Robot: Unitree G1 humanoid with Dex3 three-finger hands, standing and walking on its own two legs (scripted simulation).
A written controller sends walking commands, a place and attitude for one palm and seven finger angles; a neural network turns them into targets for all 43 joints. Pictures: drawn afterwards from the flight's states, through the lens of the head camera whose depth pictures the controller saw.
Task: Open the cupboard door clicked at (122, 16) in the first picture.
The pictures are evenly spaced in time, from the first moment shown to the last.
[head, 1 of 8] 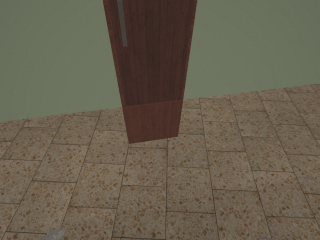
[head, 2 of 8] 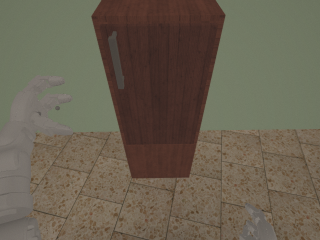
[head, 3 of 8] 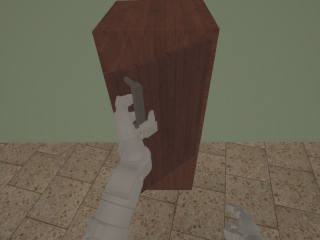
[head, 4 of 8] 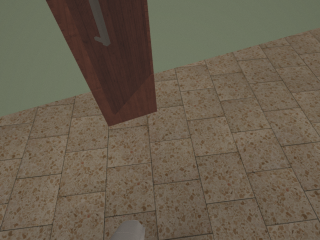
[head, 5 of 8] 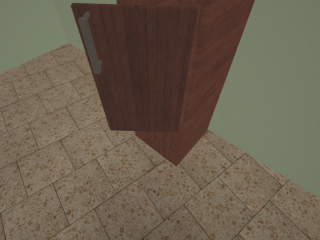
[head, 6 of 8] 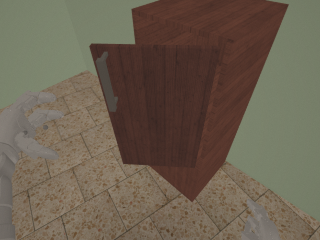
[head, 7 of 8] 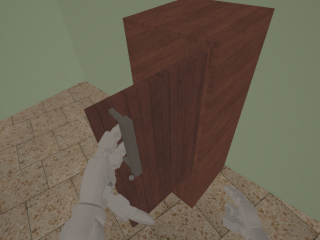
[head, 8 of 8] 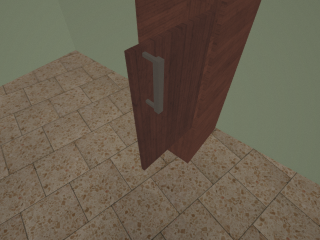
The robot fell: no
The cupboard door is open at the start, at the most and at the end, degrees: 0 85 84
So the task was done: yes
